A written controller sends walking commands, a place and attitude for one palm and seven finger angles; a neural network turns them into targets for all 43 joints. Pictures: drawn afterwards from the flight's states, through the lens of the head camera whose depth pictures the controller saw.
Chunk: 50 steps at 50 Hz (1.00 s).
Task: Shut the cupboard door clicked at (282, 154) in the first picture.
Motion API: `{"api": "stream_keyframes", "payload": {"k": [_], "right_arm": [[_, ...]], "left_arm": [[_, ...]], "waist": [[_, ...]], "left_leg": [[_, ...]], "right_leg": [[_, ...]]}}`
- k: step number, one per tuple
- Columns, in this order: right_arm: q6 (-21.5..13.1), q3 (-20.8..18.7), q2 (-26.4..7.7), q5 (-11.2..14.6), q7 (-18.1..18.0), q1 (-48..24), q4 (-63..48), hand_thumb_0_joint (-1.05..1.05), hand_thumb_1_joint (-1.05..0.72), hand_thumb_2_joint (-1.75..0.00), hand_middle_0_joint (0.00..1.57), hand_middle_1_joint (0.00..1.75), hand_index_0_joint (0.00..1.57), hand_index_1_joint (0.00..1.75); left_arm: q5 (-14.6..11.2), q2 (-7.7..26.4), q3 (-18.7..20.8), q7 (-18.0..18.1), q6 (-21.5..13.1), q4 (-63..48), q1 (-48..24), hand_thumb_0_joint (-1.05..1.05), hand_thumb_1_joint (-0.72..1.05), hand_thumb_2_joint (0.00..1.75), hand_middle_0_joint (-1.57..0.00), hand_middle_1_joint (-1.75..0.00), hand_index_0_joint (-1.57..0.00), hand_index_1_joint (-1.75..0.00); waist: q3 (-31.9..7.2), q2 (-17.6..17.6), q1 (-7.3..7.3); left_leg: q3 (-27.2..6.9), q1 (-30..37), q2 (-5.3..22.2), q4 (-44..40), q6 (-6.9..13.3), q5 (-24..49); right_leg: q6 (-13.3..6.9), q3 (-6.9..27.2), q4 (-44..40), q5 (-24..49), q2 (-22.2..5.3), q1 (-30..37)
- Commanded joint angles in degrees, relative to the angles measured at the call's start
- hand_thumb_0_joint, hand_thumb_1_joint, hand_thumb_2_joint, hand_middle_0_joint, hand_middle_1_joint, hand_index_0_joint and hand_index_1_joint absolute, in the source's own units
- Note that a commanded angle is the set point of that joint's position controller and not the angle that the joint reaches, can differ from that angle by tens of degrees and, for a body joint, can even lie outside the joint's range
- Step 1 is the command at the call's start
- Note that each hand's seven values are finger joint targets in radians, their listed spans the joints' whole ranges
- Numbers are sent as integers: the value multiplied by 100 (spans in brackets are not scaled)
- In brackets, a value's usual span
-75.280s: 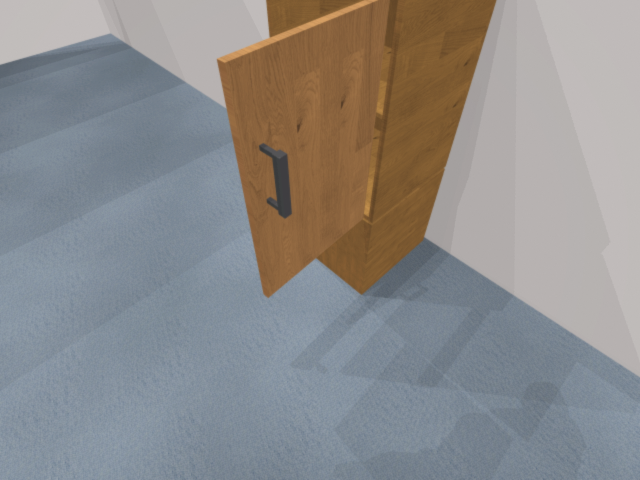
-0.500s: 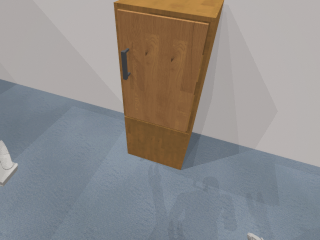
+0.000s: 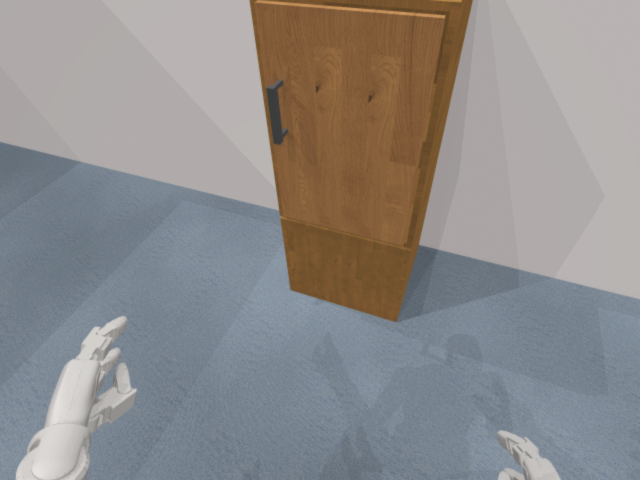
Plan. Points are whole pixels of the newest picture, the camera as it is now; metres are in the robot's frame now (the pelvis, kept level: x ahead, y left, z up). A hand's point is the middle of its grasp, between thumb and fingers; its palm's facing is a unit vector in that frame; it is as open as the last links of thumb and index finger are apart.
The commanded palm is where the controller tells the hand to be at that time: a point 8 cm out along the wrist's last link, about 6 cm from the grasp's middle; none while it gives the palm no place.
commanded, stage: let the arm hang, fingers relaxed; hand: left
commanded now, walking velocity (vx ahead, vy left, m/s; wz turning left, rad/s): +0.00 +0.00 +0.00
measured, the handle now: (278, 112) +0.89 +0.16 +0.03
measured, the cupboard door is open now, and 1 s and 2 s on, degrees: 0 0 0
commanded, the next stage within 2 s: look to check the result in 0.98 s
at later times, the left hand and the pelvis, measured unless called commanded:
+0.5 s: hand out of the picture -0.09 +0.21 -0.16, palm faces +0.03 -0.97 -0.23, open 7.3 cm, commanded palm none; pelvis -0.01 +0.02 +0.01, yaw +0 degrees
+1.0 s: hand out of the picture +0.02 +0.20 -0.16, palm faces +0.00 -0.98 -0.20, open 7.3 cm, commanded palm none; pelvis -0.01 +0.01 +0.01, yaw -1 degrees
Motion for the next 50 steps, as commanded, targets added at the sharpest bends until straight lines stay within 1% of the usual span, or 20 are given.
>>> {"api": "stream_keyframes", "payload": {"k": [1,2,5,6,7,8,10,11,13,15,16,18,25,31,32,36,39,43,47,50], "right_arm": [[55,-201,-806,-49,-20,-63,-331,0,-90,-90,20,30,20,30],[116,-167,-684,-65,-27,-31,-212,0,-90,-90,20,30,20,30],[270,-60,-427,-93,-47,-12,172,0,-90,-90,20,30,20,30],[306,-50,-426,-82,-52,-44,259,0,-90,-90,20,30,20,30],[331,-42,-328,-81,-62,-15,398,0,-90,-90,20,30,20,30],[350,-34,-266,-78,-74,40,525,0,-90,-90,20,30,20,30],[364,-71,-162,-103,-114,179,724,0,-90,-90,20,30,20,30],[375,-92,-208,-79,-123,253,781,0,-90,-90,20,30,20,30],[384,-105,-147,-65,-134,418,956,0,-90,-90,20,30,20,30],[379,-134,-170,-51,-151,541,1115,0,-90,-90,20,30,20,30],[377,-172,-265,-31,-155,582,1164,0,-90,-90,20,30,20,30],[355,-179,-248,-22,-165,682,1310,0,-90,-90,20,30,20,30],[364,-211,-216,-17,-169,902,1622,0,-90,-90,20,30,20,30],[346,-217,-192,-18,-158,925,1711,0,-90,-90,20,30,20,30],[339,-207,-148,-27,-158,921,1719,0,-90,-90,20,30,20,30],[319,-212,-201,-26,-155,892,1711,0,-90,-90,20,30,20,30],[326,-208,-163,-41,-145,862,1711,0,-90,-90,20,30,20,30],[321,-216,-175,-44,-139,826,1672,0,-90,-90,20,30,20,30],[307,-212,-205,-42,-137,755,1656,0,-90,-90,20,30,20,30],[298,-207,-242,-39,-141,724,1657,0,-90,-90,20,30,20,30]], "left_arm": [[82,332,-486,-189,140,1486,6,0,90,90,-20,-30,-20,-30],[66,285,-536,-160,161,1855,-95,0,90,90,-20,-30,-20,-30],[38,97,-685,-100,228,2863,-140,0,90,90,-20,-30,-20,-30],[37,131,-702,-92,232,3140,-91,0,90,90,-20,-30,-20,-30],[28,32,-718,-96,231,3444,-48,0,90,90,-20,-30,-20,-30],[21,-17,-730,-99,220,3686,18,0,90,90,-20,-30,-20,-30],[35,-223,-664,-94,215,4072,207,0,90,90,-20,-30,-20,-30],[39,-159,-675,-95,208,4220,305,0,90,90,-20,-30,-20,-30],[28,-237,-726,-106,202,4512,388,0,90,90,-20,-30,-20,-30],[24,-270,-751,-111,184,4751,495,0,90,90,-20,-30,-20,-30],[29,-206,-754,-108,166,4829,544,0,90,90,-20,-30,-20,-30],[26,-263,-772,-100,144,5002,617,0,90,90,-20,-30,-20,-30],[34,-279,-776,-51,140,5305,786,0,90,90,-20,-30,-20,-30],[45,-220,-753,-26,138,5312,795,0,90,90,-20,-30,-20,-30],[42,-250,-749,-26,138,5312,770,0,90,90,-20,-30,-20,-30],[50,-194,-730,-25,136,5261,673,0,90,90,-20,-30,-20,-30],[54,-185,-717,-34,146,5223,536,0,90,90,-20,-30,-20,-30],[48,-152,-713,-41,125,5153,383,0,90,90,-20,-30,-20,-30],[41,-114,-701,-48,116,5116,253,0,90,90,-20,-30,-20,-30],[32,-80,-700,-55,101,5113,168,0,90,90,-20,-30,-20,-30]], "waist": [[-332,-1240,-80],[-374,-1110,-100],[-239,-252,-94],[-57,-92,-73],[26,162,-84],[102,284,-86],[175,758,-72],[206,624,-49],[244,552,-77],[318,339,-75],[343,141,-69],[326,-104,-79],[620,-535,-94],[739,-394,-52],[762,-456,-66],[775,-284,-48],[904,-280,-65],[821,-361,-94],[762,-251,-97],[740,-300,-104]], "left_leg": [[-682,491,532,-268,132,1598],[-645,590,497,-318,108,1604],[-706,691,529,-808,76,1187],[-750,671,536,-918,70,945],[-746,618,522,-1063,63,534],[-737,591,509,-1174,55,244],[-794,522,510,-1389,64,-318],[-816,570,540,-1418,78,-352],[-881,546,557,-1581,87,-671],[-928,587,593,-1697,113,-815],[-933,651,619,-1693,125,-750],[-932,716,642,-1725,156,-707],[-875,733,626,-1810,178,-859],[-856,677,619,-1866,189,-846],[-844,651,616,-1877,187,-835],[-869,648,615,-1921,178,-826],[-854,519,585,-1967,152,-977],[-769,637,550,-1833,127,-715],[-744,721,554,-1777,110,-527],[-699,767,547,-1720,98,-306]], "right_leg": [[-342,655,-585,1416,-713,25],[-357,674,-638,1504,-757,90],[-221,655,-879,885,-638,200],[-201,653,-1014,611,-597,145],[-208,666,-1142,358,-598,138],[-219,679,-1240,253,-586,146],[-260,634,-1335,152,-537,203],[-251,599,-1391,195,-518,226],[-248,568,-1446,130,-510,245],[-246,547,-1487,121,-493,202],[-251,543,-1516,138,-487,173],[-248,547,-1538,176,-510,179],[-255,585,-1590,-207,-525,-92],[-255,609,-1557,-205,-530,-150],[-250,617,-1565,-194,-537,-138],[-241,623,-1536,-91,-525,-105],[-224,632,-1577,-213,-535,-122],[-243,703,-1657,-197,-570,-147],[-247,687,-1666,-64,-588,-89],[-254,707,-1711,38,-613,-25]]}}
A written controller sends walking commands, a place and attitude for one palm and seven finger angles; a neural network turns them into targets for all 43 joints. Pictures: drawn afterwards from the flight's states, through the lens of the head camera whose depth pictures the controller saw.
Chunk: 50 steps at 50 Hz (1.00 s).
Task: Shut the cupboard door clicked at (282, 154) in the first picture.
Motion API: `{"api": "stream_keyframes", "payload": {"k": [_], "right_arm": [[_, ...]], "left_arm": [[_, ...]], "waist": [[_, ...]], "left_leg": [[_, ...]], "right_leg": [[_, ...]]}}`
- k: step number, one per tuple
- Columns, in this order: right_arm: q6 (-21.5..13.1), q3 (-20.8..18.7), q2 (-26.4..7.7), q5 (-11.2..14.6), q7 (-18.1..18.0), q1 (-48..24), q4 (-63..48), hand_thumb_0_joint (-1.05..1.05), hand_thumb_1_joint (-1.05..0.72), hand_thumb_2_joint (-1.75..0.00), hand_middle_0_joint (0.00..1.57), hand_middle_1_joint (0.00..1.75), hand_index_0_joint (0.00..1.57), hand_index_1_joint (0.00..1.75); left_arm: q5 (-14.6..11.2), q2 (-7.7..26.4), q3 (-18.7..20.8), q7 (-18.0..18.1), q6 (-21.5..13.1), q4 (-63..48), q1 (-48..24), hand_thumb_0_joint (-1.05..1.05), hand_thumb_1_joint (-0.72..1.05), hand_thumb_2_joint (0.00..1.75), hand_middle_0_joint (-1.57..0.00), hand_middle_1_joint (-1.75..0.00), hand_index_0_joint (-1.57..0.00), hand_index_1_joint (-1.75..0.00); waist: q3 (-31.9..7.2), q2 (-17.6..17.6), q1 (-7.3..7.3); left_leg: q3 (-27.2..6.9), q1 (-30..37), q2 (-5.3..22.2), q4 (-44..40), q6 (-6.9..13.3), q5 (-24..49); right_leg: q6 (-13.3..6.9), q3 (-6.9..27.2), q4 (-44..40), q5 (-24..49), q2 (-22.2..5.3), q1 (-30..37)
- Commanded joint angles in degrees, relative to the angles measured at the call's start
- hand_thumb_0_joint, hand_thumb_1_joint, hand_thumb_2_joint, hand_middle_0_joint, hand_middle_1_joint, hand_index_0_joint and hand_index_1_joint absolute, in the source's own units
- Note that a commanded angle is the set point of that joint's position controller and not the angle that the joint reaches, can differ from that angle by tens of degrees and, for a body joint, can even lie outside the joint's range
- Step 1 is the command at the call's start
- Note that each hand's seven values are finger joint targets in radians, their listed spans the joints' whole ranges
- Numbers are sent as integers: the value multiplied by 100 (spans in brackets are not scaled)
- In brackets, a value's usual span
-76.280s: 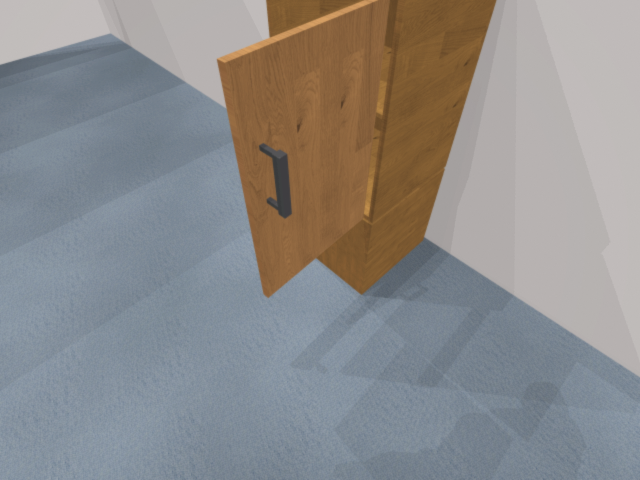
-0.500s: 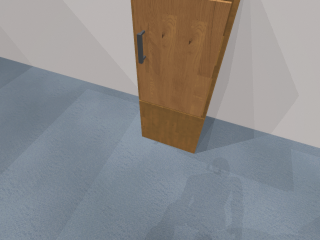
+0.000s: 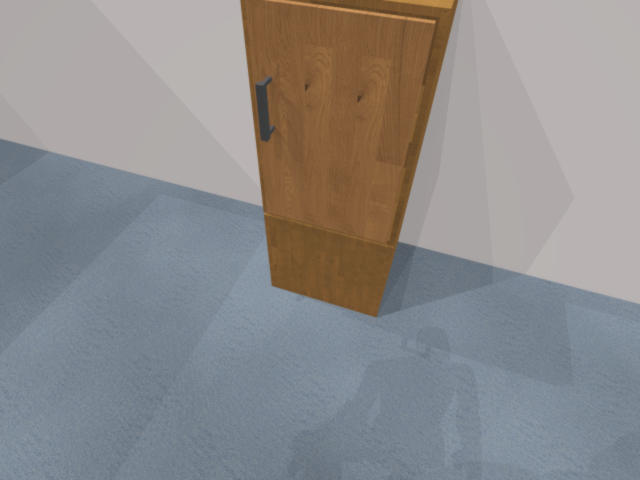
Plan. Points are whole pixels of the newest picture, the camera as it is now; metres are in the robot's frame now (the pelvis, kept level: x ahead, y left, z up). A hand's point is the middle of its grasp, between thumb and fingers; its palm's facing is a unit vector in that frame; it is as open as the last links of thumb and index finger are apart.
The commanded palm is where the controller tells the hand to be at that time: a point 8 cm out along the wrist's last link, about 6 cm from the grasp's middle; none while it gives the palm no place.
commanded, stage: look to check the result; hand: left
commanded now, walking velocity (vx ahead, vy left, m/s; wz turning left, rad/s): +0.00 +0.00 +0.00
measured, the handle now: (266, 109) +0.89 +0.17 +0.02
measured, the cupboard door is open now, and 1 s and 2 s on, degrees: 0 0 0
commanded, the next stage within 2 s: stand and wait in 0.54 s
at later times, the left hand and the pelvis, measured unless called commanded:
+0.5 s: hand out of the picture +0.03 +0.18 -0.17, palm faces +0.02 -0.97 -0.23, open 7.3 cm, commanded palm none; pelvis +0.02 -0.01 +0.00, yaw +0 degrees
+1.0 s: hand out of the picture +0.03 +0.16 -0.17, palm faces +0.03 -0.98 -0.21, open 7.3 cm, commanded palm none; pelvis +0.04 -0.02 +0.00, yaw +0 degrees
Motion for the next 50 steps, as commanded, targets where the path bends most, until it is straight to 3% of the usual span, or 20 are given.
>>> {"api": "stream_keyframes", "payload": {"k": [1,13,26,50], "right_arm": [[-102,-111,-807,17,-33,104,-251,0,-90,-90,20,30,20,30],[-118,-53,-818,36,-48,-43,-149,0,-90,-90,20,30,20,30],[-111,-24,-802,48,-59,-181,-101,0,-90,-90,20,30,20,30],[-102,33,-504,39,-105,90,23,0,-90,-90,20,30,20,30]], "left_arm": [[5,883,163,46,-55,-114,312,0,90,90,-20,-30,-20,-30],[-19,886,129,66,-70,1,195,0,90,90,-20,-30,-20,-30],[-18,862,113,93,-90,37,257,0,90,90,-20,-30,-20,-30],[-41,559,88,128,-74,101,512,0,90,90,-20,-30,-20,-30]], "waist": [[396,80,39],[120,-37,25],[147,-50,38],[332,-62,53]], "left_leg": [[-801,192,613,-574,22,-666],[-716,575,693,-487,24,114],[-630,757,699,-415,3,541],[-535,708,672,-375,-16,627]], "right_leg": [[-336,567,-725,-422,-549,-600],[-292,538,-755,177,-579,-275],[-260,536,-830,642,-605,-170],[-263,516,-826,891,-584,-43]]}}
